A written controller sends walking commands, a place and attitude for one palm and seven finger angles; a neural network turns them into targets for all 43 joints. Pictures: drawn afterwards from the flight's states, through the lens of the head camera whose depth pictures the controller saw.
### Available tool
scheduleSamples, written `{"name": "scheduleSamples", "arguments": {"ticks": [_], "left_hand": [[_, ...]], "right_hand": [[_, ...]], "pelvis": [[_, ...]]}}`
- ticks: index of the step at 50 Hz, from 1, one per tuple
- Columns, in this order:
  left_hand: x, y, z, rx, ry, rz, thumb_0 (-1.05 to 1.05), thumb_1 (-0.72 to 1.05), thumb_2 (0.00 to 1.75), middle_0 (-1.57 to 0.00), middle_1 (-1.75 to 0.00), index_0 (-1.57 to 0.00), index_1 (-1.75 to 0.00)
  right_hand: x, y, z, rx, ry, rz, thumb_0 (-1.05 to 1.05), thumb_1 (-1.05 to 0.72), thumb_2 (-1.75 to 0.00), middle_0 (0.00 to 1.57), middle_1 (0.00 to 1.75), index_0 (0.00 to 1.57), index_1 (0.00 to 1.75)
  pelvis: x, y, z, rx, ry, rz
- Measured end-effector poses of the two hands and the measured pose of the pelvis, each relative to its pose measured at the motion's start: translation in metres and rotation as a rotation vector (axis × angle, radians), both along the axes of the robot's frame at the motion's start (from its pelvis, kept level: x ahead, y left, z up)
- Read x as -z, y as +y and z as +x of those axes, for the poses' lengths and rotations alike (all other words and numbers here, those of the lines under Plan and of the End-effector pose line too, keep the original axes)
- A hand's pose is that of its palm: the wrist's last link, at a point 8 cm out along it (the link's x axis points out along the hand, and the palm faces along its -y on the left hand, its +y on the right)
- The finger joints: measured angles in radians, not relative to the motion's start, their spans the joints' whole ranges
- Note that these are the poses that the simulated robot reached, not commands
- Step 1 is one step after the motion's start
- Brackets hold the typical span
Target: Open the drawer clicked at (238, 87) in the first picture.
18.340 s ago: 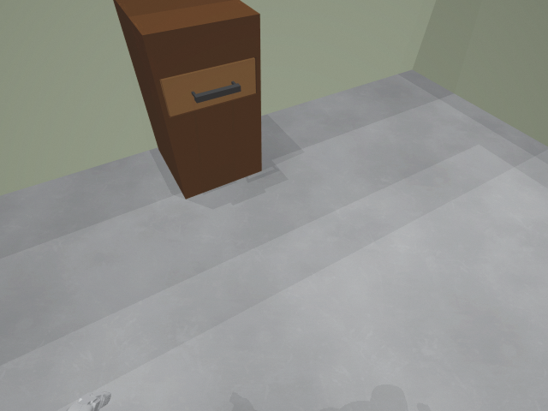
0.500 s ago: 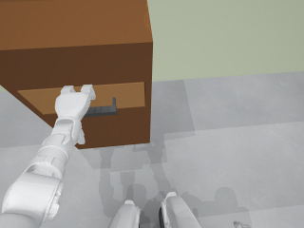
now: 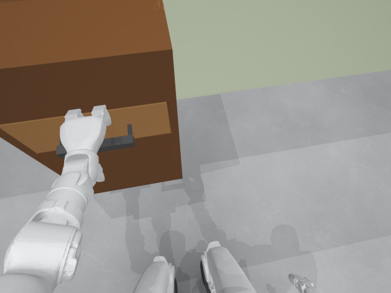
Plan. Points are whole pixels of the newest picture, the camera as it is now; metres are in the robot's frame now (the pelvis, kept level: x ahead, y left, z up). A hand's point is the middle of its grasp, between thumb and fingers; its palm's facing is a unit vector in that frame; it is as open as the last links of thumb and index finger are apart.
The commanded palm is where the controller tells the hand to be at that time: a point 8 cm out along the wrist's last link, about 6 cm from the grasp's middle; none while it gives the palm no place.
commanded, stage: move the hooked fingers above the handle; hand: left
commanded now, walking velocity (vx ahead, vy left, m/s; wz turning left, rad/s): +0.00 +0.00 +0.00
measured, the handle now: (96, 139) +0.50 +0.21 -0.12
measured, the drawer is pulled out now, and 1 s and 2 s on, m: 0.00 0.00 0.00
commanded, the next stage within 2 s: none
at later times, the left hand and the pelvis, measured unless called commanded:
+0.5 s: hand (74, 147) +0.45 +0.24 -0.06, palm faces -0.09 -0.04 -1.00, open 13.6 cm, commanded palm +0.44 +0.23 +0.00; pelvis +0.00 +0.00 -0.01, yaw +1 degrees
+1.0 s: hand (83, 147) +0.45 +0.22 -0.06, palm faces -0.07 -0.03 -1.00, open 13.8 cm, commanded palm +0.44 +0.21 -0.01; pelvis +0.01 +0.01 -0.01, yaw +1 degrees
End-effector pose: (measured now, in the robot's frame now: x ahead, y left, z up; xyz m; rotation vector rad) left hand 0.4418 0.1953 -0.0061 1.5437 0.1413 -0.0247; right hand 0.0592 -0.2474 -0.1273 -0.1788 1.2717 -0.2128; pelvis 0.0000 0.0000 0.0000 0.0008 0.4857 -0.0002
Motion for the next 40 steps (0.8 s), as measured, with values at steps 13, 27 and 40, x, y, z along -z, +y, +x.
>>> {"name": "scheduleSamples", "arguments": {"ticks": [13, 27, 40], "left_hand": [[0.008, 0.024, -0.006, 0.018, -0.100, 0.017, 0.01, -0.49, 0.30, -0.39, -1.21, -0.35, -1.22], [-0.005, 0.039, -0.006, -0.042, -0.016, -0.015, 0.00, -0.49, 0.30, -0.33, -1.20, -0.36, -1.22], [-0.001, 0.035, -0.007, -0.011, -0.091, -0.001, 0.00, -0.49, 0.30, -0.33, -1.23, -0.33, -1.23]], "right_hand": [[0.010, -0.024, -0.001, -0.026, 0.037, -0.066, 0.01, -0.91, -0.89, 0.20, 0.30, 0.20, 0.30], [0.000, -0.009, 0.008, -0.037, 0.022, -0.034, 0.01, -0.91, -0.89, 0.21, 0.30, 0.20, 0.30], [0.008, -0.005, 0.005, -0.046, 0.067, -0.023, 0.01, -0.91, -0.89, 0.21, 0.30, 0.20, 0.30]], "pelvis": [[0.015, 0.001, -0.002, -0.005, 0.030, -0.002], [0.006, 0.004, 0.006, -0.024, 0.013, -0.019], [0.011, 0.010, 0.007, -0.029, 0.021, -0.027]]}}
